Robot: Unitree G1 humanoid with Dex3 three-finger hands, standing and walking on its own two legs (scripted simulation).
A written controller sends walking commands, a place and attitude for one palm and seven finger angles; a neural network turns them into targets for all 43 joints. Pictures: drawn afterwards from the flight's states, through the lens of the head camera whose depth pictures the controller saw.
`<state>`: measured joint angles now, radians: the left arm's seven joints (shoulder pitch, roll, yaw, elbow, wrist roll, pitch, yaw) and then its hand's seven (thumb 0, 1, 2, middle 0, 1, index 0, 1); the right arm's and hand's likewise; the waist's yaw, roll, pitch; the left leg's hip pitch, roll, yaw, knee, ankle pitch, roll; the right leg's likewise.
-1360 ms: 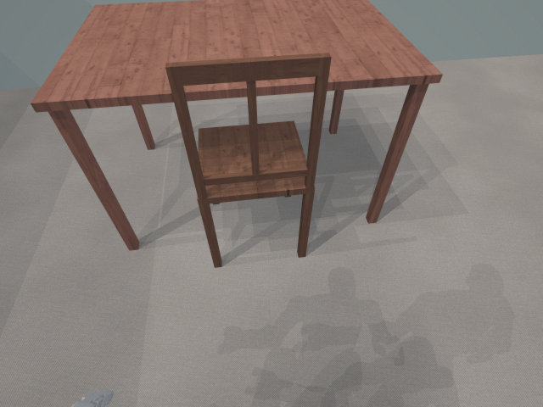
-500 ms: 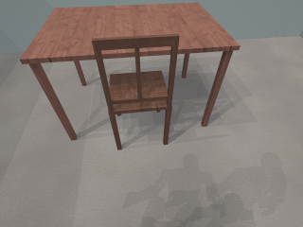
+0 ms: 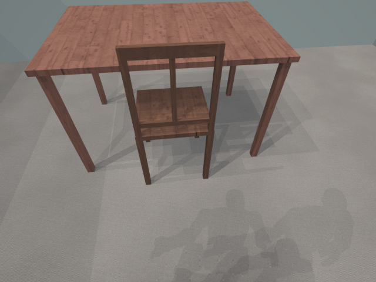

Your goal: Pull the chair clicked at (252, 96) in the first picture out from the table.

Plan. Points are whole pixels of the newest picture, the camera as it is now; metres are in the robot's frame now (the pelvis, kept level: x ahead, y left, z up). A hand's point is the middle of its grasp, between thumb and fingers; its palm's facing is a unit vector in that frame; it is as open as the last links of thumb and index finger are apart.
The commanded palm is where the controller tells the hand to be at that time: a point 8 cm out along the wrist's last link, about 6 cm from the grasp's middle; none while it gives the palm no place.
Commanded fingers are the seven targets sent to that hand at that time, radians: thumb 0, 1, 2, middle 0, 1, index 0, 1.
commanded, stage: look at it before walking up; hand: left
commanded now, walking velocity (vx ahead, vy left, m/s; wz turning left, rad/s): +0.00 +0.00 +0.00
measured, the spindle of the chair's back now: (173, 92) +0.85 +0.11 -0.10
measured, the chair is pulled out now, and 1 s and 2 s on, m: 0.00 0.00 0.00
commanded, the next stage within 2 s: walk to a spot facing it in 0.18 s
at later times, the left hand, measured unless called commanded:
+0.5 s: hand out of the picture +0.07 +0.24 -0.17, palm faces -0.06 -0.95 -0.31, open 7.4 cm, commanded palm none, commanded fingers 0.00 0.90 0.90 -0.20 -0.30 -0.20 -0.30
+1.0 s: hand out of the picture +0.06 +0.16 -0.16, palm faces -0.24 -0.94 -0.25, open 7.4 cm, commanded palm none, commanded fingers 0.00 0.90 0.90 -0.20 -0.30 -0.20 -0.30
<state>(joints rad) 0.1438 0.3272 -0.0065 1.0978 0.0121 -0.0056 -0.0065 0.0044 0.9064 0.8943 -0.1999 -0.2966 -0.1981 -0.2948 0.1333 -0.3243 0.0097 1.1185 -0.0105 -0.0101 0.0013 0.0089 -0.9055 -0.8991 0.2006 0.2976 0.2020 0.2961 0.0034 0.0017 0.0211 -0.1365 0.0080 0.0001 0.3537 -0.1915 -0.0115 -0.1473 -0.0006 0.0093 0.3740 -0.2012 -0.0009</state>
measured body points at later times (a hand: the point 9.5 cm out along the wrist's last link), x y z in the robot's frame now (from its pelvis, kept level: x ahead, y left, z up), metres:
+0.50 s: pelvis +0.00 +0.00 -0.01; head +0.01 +0.00 +0.44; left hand +0.07 +0.28 -0.14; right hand +0.08 -0.28 -0.14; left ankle +0.00 +0.13 -0.75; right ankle +0.00 -0.12 -0.75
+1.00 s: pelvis -0.02 -0.02 +0.00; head +0.01 -0.05 +0.44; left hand +0.07 +0.21 -0.14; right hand -0.01 -0.30 -0.15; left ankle +0.00 +0.15 -0.67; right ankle +0.00 -0.10 -0.75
